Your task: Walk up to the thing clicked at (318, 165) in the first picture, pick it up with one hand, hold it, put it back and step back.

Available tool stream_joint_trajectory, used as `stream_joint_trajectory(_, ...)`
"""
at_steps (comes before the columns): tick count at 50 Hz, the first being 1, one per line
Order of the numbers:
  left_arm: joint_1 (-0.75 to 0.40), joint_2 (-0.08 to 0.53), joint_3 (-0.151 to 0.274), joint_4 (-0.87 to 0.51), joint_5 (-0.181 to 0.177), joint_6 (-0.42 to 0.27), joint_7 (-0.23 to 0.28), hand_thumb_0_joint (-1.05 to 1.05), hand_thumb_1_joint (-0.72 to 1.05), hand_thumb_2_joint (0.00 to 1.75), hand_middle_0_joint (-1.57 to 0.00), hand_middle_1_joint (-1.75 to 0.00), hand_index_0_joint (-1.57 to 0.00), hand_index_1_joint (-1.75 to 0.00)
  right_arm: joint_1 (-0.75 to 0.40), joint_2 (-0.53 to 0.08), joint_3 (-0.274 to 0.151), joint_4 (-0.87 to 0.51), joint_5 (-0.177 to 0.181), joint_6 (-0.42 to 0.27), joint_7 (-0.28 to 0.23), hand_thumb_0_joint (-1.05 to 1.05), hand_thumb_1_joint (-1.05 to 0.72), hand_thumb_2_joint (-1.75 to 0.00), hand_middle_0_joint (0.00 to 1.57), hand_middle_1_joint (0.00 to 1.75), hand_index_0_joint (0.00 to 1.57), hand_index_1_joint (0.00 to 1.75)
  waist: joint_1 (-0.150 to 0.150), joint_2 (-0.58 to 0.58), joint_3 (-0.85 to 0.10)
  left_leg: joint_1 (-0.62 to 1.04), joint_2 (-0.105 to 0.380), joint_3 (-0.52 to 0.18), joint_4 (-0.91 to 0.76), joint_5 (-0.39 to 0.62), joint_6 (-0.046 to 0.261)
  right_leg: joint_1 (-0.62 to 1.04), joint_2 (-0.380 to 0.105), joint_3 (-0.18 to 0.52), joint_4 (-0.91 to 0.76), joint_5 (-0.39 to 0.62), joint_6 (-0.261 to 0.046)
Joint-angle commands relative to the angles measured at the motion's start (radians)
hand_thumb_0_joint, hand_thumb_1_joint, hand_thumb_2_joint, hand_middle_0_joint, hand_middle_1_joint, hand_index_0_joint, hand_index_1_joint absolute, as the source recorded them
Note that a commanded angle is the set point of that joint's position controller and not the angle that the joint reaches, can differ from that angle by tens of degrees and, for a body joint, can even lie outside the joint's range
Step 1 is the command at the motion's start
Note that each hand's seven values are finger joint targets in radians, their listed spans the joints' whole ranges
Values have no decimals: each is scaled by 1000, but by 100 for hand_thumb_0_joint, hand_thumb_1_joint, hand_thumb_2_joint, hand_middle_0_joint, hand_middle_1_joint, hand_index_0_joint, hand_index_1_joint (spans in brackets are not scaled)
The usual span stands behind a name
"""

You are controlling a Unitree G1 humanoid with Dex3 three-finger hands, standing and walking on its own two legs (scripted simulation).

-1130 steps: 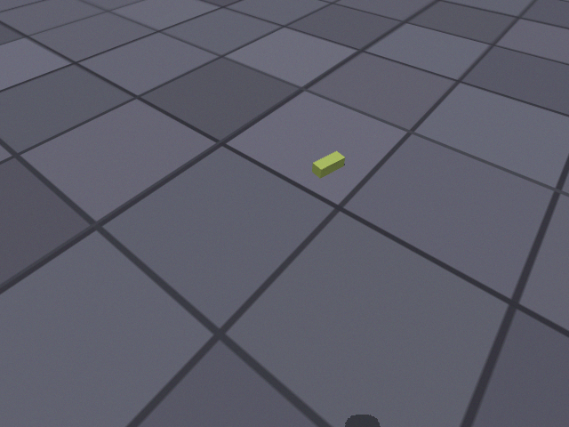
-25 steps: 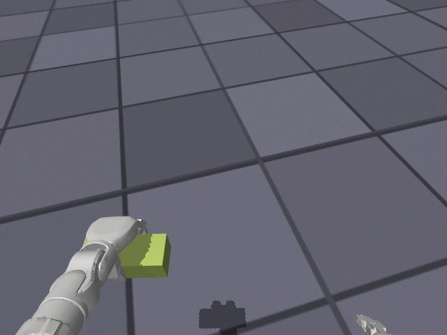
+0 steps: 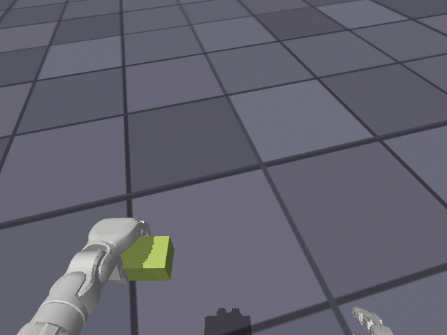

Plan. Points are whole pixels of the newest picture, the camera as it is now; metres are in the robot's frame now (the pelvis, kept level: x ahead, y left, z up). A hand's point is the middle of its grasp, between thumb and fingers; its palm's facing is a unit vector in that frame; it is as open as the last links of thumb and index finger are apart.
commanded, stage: hold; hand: left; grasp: from above
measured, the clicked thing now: (129, 258) +0.30 +0.22 -0.07
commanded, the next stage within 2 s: crouch in 0.68 s
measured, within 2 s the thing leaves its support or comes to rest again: neither
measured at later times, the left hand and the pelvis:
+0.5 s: hand (120, 260) +0.28 +0.22 -0.04, palm faces -0.47 -0.04 -0.88, open 9.7 cm; pelvis +0.00 +0.00 +0.00, yaw +0 degrees
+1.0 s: hand (123, 260) +0.29 +0.23 -0.06, palm faces -0.48 -0.04 -0.88, open 9.7 cm; pelvis +0.01 +0.00 +0.00, yaw +1 degrees
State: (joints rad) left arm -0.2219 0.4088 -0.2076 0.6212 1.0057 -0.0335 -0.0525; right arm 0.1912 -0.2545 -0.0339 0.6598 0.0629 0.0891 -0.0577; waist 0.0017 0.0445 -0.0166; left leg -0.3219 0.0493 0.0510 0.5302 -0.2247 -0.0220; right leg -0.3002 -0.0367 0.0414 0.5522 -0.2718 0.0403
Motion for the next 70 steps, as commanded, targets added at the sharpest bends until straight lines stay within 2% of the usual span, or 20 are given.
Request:
stream_joint_trajectory(1, -354, 213, 124, -231, -15, -2, 42, 0, 69, 74, -100, -69, -103, -66, -106, -121, -36, -142, -3, -44, -16, 0, -90, -90, 20, 30, 20, 30, 5, -21, -229, 161, -58, 8, -74, 90, 33, 3, 60, -33, -118, 88, -34)
stream_joint_trajectory(10, -353, 223, 123, -239, -4, 4, 31, 0, 68, 76, -102, -66, -104, -65, -111, -120, -34, -136, 1, -43, -20, 0, -90, -90, 20, 30, 20, 30, 9, -20, -230, 185, -58, 8, -86, 131, 33, 22, 60, -33, -123, 129, -37)
stream_joint_trajectory(13, -325, 186, 99, -221, -16, 3, 25, 0, 70, 77, -102, -68, -104, -66, -113, -118, -33, -140, 1, -41, -18, 0, -90, -90, 20, 30, 20, 30, 2, -32, -205, 177, -54, 4, -95, 105, 30, 13, 63, -38, -130, 99, -38)
stream_joint_trajectory(16, -318, 208, 119, -225, -10, -8, 26, 0, 68, 76, -102, -67, -104, -65, -117, -116, -33, -144, 0, -43, -17, 0, -90, -90, 20, 30, 20, 30, 13, -20, -203, 166, -58, 5, -98, 87, 30, 19, 60, -36, -136, 79, -39)
stream_joint_trajectory(19, -332, 195, 110, -244, -4, -13, 36, 0, 70, 78, -104, -67, -105, -65, -119, -113, -33, -144, -2, -42, -18, 0, -90, -90, 20, 30, 20, 30, 4, -23, -223, 187, -63, 9, -89, 111, 34, 22, 55, -30, -135, 108, -35)
stream_joint_trajectory(24, -375, 237, 147, -242, 4, -18, 76, 0, 69, 80, -105, -65, -106, -65, -106, -116, -37, -126, -5, -39, -19, 0, -90, -90, 20, 30, 20, 30, 9, 7, -268, 207, -61, 9, -81, 149, 29, 34, 57, -34, -123, 145, -36)
stream_joint_trajectory(28, -391, 211, 120, -226, 5, 1, 92, 0, 67, 83, -103, -69, -104, -68, -96, -120, -42, -113, -5, -38, -16, 0, -90, -90, 20, 30, 20, 30, 8, -4, -277, 214, -59, 6, -77, 188, 26, 44, 58, -40, -117, 183, -37)
stream_joint_trajectory(32, -356, 179, 87, -203, -2, 13, 72, 0, 65, 80, -102, -67, -103, -66, -93, -123, -48, -115, -1, -33, -12, 0, -90, -90, 20, 30, 20, 30, 3, -24, -257, 208, -54, 4, -86, 189, 27, 42, 61, -45, -122, 185, -38)
stream_joint_trajectory(33, -312, 213, 123, -178, 1, 16, 66, 0, 66, 79, -102, -65, -103, -64, -96, -125, -48, -118, 1, -30, -13, 0, -90, -90, 20, 30, 20, 30, 16, -20, -241, 197, -58, 8, -87, 189, 29, 52, 58, -43, -128, 183, -38)
stream_joint_trajectory(34, -304, 209, 123, -200, -10, 14, 56, 0, 65, 80, -102, -65, -103, -65, -101, -122, -48, -124, 3, -28, -12, 0, -90, -90, 20, 30, 20, 30, 23, -21, -247, 198, -58, 7, -88, 195, 28, 60, 58, -44, -126, 187, -39)
stream_joint_trajectory(35, -314, 185, 91, -207, -9, 12, 43, 0, 65, 80, -102, -66, -102, -66, -106, -117, -46, -128, 2, -27, -12, 0, -90, -90, 20, 30, 20, 30, 11, -29, -245, 198, -56, 5, -88, 196, 30, 57, 59, -44, -125, 190, -38)
stream_joint_trajectory(37, -322, 220, 124, -209, -12, 3, 34, 0, 66, 76, -102, -64, -103, -63, -98, -123, -45, -127, 3, -24, -15, 0, -90, -90, 20, 30, 20, 30, 18, -31, -238, 195, -56, 5, -89, 193, 31, 65, 59, -41, -129, 188, -37)
stream_joint_trajectory(41, -294, 198, 116, -186, -6, -16, 39, 0, 64, 71, -97, -69, -100, -66, -93, -121, -42, -141, 2, -21, -15, 0, -89, -90, 20, 30, 20, 30, 6, -36, -205, 182, -55, 6, -97, 152, 30, 41, 61, -41, -134, 144, -42)
stream_joint_trajectory(47, -322, 199, 141, -112, 28, -60, 122, 0, 69, 79, -104, -67, -105, -67, -72, -125, -50, -118, -12, -10, -10, 0, -89, -90, 20, 30, 20, 30, -11, -56, -207, 150, -59, 2, -52, 170, 29, -9, 54, -40, -96, 166, -38)
stream_joint_trajectory(53, -405, 158, 113, 72, 97, -84, 254, 0, 76, 81, -108, -71, -110, -69, -16, -134, -68, -72, -40, -1, 12, 0, -90, -90, 20, 30, 20, 30, -56, -59, -247, 28, -62, 0, 95, 131, 25, -171, 47, -37, 24, 151, -34)
stream_joint_trajectory(56, -464, 134, 99, 154, 129, -90, 315, 0, 78, 84, -111, -71, -113, -70, 27, -141, -82, -44, -57, -8, 28, 0, -90, -90, 20, 30, 20, 30, -71, -54, -308, -92, -56, -11, 232, 101, 21, -296, 48, -42, 147, 124, -39)
stream_joint_trajectory(61, -560, 143, 117, 282, 184, -89, 423, 0, 79, 79, -110, -72, -113, -70, 63, -155, -100, -39, -76, -24, 41, 0, -90, -90, 20, 30, 20, 30, -82, 1, -409, -309, -48, -21, 440, 19, 17, -529, 51, -52, 349, 39, -52)
stream_joint_trajectory(64, -645, 190, 145, 340, 206, -76, 465, 0, 77, 81, -111, -70, -112, -68, 88, -163, -103, -19, -87, -41, 34, 0, -90, -90, 20, 30, 20, 30, -94, 13, -485, -430, -47, -31, 544, -13, 24, -626, 53, -60, 451, 8, -55)
stream_joint_trajectory(69, -689, 224, 171, 404, 201, -63, 489, 0, 78, 80, -111, -67, -112, -66, 115, -175, -109, 4, -105, -73, 21, 0, -90, -90, 20, 30, 20, 30, -103, 54, -623, -593, -37, -49, 717, -52, 34, -810, 58, -77, 637, -35, -65)
stream_joint_trajectory(70, -733, 216, 168, 391, 200, -60, 492, 0, 75, 81, -110, -66, -111, -65, 119, -173, -107, 10, -112, -78, 20, 0, -90, -90, 20, 30, 20, 30, -119, 67, -654, -638, -36, -53, 752, -60, 36, -840, 58, -77, 674, -35, -62)
